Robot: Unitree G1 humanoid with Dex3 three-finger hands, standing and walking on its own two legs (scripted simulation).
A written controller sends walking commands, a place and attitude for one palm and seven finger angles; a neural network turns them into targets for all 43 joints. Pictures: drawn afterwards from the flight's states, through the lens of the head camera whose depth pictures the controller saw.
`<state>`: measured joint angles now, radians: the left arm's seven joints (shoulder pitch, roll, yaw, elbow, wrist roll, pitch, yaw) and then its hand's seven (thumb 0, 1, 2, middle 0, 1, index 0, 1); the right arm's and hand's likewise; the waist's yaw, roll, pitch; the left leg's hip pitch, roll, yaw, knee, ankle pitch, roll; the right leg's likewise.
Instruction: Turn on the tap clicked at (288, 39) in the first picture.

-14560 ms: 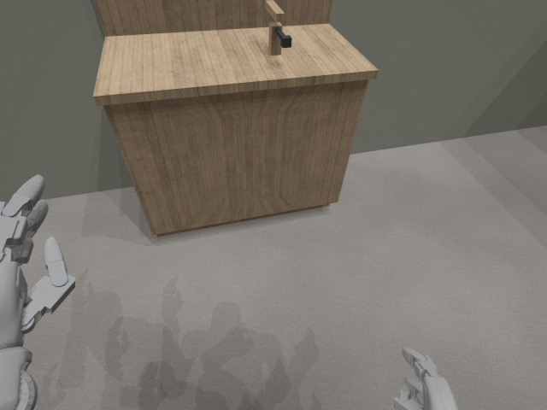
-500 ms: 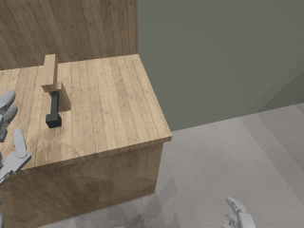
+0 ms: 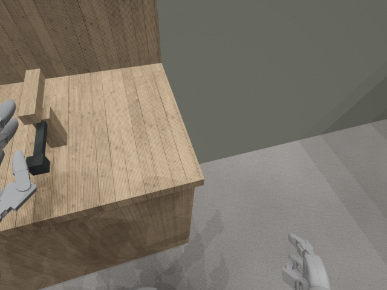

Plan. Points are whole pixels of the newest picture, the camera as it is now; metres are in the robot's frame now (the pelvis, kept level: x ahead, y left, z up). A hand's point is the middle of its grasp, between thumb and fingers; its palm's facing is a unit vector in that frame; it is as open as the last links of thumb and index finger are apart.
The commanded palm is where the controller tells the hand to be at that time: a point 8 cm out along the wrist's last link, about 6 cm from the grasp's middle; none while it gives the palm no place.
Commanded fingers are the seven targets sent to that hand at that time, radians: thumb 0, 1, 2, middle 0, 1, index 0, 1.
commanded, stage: shuffle to correct the standing spot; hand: left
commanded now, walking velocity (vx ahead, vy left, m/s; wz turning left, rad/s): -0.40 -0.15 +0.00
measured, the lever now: (38, 164) +0.31 +0.31 +0.08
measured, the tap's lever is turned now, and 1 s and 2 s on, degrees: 0 0 0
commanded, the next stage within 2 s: come to a stop and stand still in 0.22 s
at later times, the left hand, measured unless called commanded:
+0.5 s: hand out of the picture +0.14 +0.25 +0.16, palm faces +0.38 -0.83 -0.41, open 7.4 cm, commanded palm +0.09 +0.28 +0.18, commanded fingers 0.00 0.90 0.90 -0.20 -0.30 -0.20 -0.30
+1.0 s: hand out of the picture +0.12 +0.27 +0.15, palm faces +0.43 -0.82 -0.36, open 7.4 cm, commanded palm +0.07 +0.30 +0.18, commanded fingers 0.00 0.90 0.90 -0.20 -0.30 -0.20 -0.30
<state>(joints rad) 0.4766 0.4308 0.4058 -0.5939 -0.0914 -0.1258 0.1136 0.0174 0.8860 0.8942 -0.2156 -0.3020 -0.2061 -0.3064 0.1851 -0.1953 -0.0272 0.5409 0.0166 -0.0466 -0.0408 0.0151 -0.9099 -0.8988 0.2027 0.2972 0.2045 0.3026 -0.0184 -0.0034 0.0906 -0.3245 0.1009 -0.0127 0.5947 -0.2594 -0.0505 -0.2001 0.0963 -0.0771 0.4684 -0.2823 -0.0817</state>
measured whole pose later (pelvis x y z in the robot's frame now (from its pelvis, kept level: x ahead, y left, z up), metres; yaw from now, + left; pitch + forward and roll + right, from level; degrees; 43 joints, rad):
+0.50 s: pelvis -0.06 +0.00 +0.00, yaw +0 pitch +1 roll +1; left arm 0.55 0.36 0.37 -0.53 -0.08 -0.14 0.14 0.01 0.88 0.89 -0.22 -0.30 -0.21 -0.31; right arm 0.24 -0.18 0.00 0.59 0.02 -0.05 -0.05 0.01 -0.91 -0.90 0.20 0.30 0.21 0.30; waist 0.00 -0.02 0.02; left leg -0.39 0.00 0.03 0.91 -0.42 -0.01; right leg -0.32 0.04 -0.07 0.47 -0.19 -0.09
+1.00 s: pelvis -0.07 +0.01 +0.00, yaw +2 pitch -1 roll -1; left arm 0.49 0.34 0.35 -0.45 -0.07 -0.13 0.13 0.01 0.89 0.89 -0.21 -0.30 -0.20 -0.31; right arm 0.22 -0.19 0.01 0.57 0.01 -0.04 -0.03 0.01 -0.91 -0.90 0.21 0.30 0.21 0.30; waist 0.01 0.01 0.04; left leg -0.14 0.02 0.02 0.52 -0.37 0.01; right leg -0.25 0.02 -0.07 0.48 -0.21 -0.03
